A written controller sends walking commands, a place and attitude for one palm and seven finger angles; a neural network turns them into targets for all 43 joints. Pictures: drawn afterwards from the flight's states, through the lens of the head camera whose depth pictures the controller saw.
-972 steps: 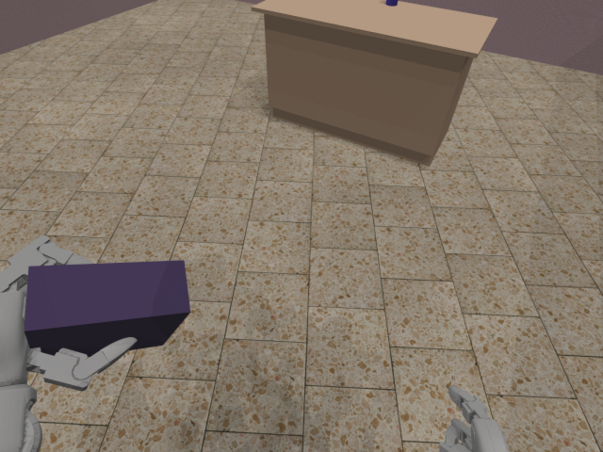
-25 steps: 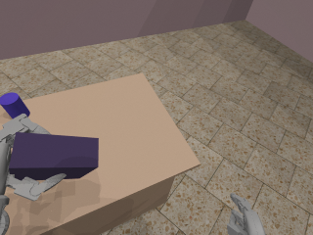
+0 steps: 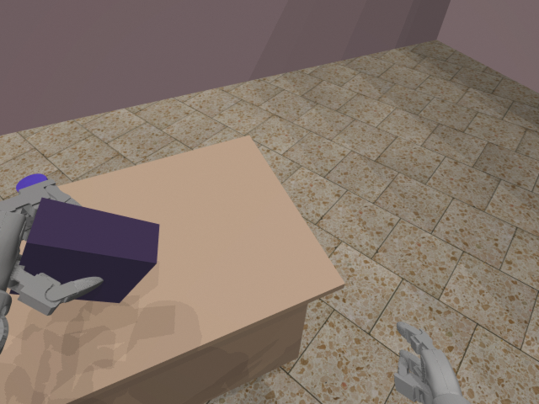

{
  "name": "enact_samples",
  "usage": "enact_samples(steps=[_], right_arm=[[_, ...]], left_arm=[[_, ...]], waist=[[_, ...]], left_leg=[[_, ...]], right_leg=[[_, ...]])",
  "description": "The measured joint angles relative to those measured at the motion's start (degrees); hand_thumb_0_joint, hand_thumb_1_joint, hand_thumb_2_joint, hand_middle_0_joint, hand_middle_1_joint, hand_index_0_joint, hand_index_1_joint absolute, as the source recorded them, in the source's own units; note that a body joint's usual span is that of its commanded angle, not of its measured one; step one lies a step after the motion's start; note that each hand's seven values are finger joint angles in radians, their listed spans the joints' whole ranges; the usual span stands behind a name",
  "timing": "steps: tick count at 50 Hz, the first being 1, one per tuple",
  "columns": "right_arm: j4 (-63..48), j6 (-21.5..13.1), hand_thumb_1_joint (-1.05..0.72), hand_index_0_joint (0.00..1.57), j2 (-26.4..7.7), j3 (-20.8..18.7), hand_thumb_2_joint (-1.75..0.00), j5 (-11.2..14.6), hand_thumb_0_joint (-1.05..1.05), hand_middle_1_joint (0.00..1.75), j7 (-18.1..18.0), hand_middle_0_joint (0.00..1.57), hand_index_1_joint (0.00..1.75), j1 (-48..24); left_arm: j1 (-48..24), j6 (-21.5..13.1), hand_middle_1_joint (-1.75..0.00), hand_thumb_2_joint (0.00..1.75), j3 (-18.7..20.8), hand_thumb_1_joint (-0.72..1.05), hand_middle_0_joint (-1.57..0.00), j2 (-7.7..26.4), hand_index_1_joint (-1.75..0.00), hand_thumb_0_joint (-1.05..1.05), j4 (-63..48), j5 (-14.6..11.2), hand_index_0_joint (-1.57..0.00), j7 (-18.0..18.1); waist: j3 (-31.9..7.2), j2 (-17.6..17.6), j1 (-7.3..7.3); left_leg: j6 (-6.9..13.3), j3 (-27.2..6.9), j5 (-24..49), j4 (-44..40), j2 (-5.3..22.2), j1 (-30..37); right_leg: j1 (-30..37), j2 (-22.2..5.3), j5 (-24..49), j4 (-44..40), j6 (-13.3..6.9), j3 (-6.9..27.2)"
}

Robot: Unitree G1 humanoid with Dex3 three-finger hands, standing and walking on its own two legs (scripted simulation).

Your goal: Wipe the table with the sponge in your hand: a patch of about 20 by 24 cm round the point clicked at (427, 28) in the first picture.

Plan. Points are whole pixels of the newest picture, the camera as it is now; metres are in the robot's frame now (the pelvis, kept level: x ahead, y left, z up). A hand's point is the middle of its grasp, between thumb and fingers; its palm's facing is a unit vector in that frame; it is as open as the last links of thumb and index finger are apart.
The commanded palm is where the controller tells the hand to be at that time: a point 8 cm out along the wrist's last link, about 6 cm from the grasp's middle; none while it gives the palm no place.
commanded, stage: turn the palm down, sponge in hand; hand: left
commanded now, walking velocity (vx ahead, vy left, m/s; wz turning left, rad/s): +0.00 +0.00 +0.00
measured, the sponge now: (105, 260) +0.25 +0.24 +0.12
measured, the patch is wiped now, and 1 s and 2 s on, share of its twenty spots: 0.00 0.00 0.00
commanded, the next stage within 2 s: move the sponge above the wiping area in 1.96 s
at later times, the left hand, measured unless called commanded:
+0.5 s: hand (93, 289) +0.21 +0.23 +0.13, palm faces +0.20 -0.53 -0.82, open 9.8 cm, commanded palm +0.17 +0.26 +0.17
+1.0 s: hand (78, 284) +0.22 +0.26 +0.12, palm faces +0.20 -0.29 -0.94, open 9.8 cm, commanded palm +0.18 +0.26 +0.17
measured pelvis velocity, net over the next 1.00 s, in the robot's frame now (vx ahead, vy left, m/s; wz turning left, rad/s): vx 0.00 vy -0.04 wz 0.02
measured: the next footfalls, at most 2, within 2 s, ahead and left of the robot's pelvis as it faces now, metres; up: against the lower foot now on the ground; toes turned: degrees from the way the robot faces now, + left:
none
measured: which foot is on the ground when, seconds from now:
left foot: down 0.00-1.00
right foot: down 0.00-1.00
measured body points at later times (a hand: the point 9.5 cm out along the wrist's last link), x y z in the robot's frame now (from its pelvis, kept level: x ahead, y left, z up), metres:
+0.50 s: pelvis -0.01 -0.06 -0.02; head -0.01 -0.09 +0.43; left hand +0.19 +0.25 +0.18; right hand +0.19 -0.28 -0.11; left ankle +0.06 +0.07 -0.73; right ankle -0.02 -0.10 -0.73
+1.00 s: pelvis +0.00 -0.04 -0.01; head -0.01 -0.07 +0.43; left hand +0.21 +0.27 +0.17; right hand +0.22 -0.26 -0.10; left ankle +0.06 +0.07 -0.73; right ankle -0.02 -0.10 -0.73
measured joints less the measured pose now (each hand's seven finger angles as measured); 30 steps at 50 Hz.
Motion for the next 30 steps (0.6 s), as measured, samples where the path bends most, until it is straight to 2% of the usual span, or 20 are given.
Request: enact_samples(steps=[4, 8, 10, 12, 15, 17, 21, 25, 27, 30], right_arm=[[-0.52, -0.21, -0.9, 0.2, 0.5, -0.6, -0.9, -1.21, 0.01, 0.3, -0.86, 0.2, 0.3, -0.62], [0.99, -0.35, -0.9, 0.2, 1.21, -1.03, -0.9, -1.56, 0.01, 0.3, -1.65, 0.2, 0.3, -0.52], [1.8, 0.06, -0.9, 0.2, 1.23, -0.93, -0.9, -1.23, 0.01, 0.3, -2.04, 0.2, 0.3, -0.44], [2.23, 0.59, -0.9, 0.2, 1.09, -0.68, -0.9, -0.77, 0.01, 0.3, -2.69, 0.2, 0.3, -0.17], [2.11, 1.32, -0.9, 0.2, 0.72, -0.24, -0.9, 0.22, 0.01, 0.3, -3.8, 0.2, 0.3, 0.25], [1.83, 1.45, -0.9, 0.2, 0.54, -0.17, -0.9, 0.5, 0.01, 0.3, -4.38, 0.2, 0.3, 0.41], [1.44, 1.19, -0.9, 0.2, 0.48, -0.69, -0.9, 0.39, 0.01, 0.3, -4.98, 0.2, 0.3, 0.55], [1.5, 1.3, -0.9, 0.2, 0.46, -1.57, -0.9, 0.09, 0.01, 0.3, -4.94, 0.2, 0.3, 1.02], [1.44, 1.79, -0.9, 0.2, 0.25, -1.95, -0.9, 0.16, 0.01, 0.3, -4.82, 0.2, 0.3, 1.42], [1.14, 2.9, -0.9, 0.2, -0.4, -2.31, -0.9, 0.53, 0.01, 0.3, -4.97, 0.2, 0.3, 2.15]], left_arm=[[5.61, -5.1, -1.34, 1.02, -3.83, -0.47, -0.78, 0.03, -1.34, 0.0, -1.46, 2.23, -0.78, 0.52], [4.4, -9.74, -1.34, 1.02, -2.99, -0.47, -0.78, 1.79, -1.34, 0.0, -0.41, 4.57, -0.78, 4.45], [2.09, -9.31, -1.34, 1.02, -1.69, -0.47, -0.78, 2.49, -1.34, 0.0, 1.55, 5.38, -0.78, 5.69], [-0.08, -7.27, -1.34, 1.02, -0.83, -0.47, -0.78, 3.02, -1.34, 0.0, 3.95, 5.89, -0.78, 5.71], [-1.76, -3.39, -1.34, 1.02, -1.09, -0.47, -0.78, 3.9, -1.34, 0.0, 7.23, 7.28, -0.78, 3.67], [-1.51, -2.19, -1.34, 1.02, -2.08, -0.47, -0.78, 4.3, -1.34, 0.0, 8.37, 8.49, -0.78, 1.78], [1.01, -4.32, -1.34, 1.02, -4.16, -0.47, -0.78, 4.95, -1.34, 0.0, 7.45, 10.45, -0.78, -0.1], [2.83, -7.56, -1.34, 1.02, -4.17, -0.47, -0.78, 5.76, -1.34, 0.0, 5.61, 11.78, -0.78, 1.87], [3.48, -7.47, -1.34, 1.02, -3.44, -0.47, -0.78, 6.22, -1.34, 0.0, 4.89, 12.47, -0.78, 3.45], [4.27, -5.22, -1.34, 1.02, -2.56, -0.47, -0.78, 6.81, -1.34, 0.0, 4.68, 13.64, -0.78, 4.94]], waist=[[0.29, -0.15, 0.23], [-0.01, -0.46, 1.23], [-0.33, -0.1, 1.65], [-0.8, 0.48, 1.94], [-1.15, 1.47, 2.06], [-1.2, 2.0, 1.87], [-1.09, 2.38, 1.42], [-1.61, 2.0, 1.29], [-2.08, 1.83, 1.27], [-2.8, 1.82, 1.25]], left_leg=[[-0.74, -0.88, -0.94, 2.83, 0.52, -1.91], [-1.84, -2.72, -2.05, 6.13, 1.0, -4.09], [-2.34, -3.57, -2.39, 7.33, 1.21, -4.86], [-2.74, -4.15, -2.56, 8.0, 1.38, -5.28], [-3.19, -4.49, -2.62, 8.26, 1.69, -5.21], [-3.41, -4.48, -2.64, 8.31, 1.95, -5.12], [-3.89, -4.23, -3.03, 9.03, 2.67, -5.44], [-4.41, -3.97, -3.9, 10.5, 3.31, -6.49], [-4.59, -3.77, -4.37, 11.17, 3.5, -6.92], [-4.69, -3.47, -4.87, 11.68, 3.52, -7.14]], right_leg=[[-1.62, 0.51, -1.31, 2.77, -0.78, -0.94], [-2.95, 1.14, -2.76, 5.36, -1.88, -2.8], [-3.34, 1.44, -3.24, 6.2, -2.41, -3.64], [-3.56, 1.68, -3.54, 6.7, -2.82, -4.2], [-3.47, 2.04, -3.69, 6.95, -3.32, -4.48], [-3.47, 2.29, -3.7, 7.07, -3.61, -4.44], [-3.98, 2.93, -3.93, 7.76, -4.21, -4.1], [-5.19, 3.46, -4.65, 9.23, -4.7, -3.78], [-5.76, 3.59, -5.09, 10.02, -4.82, -3.57], [-6.19, 3.54, -5.67, 10.84, -4.84, -3.28]])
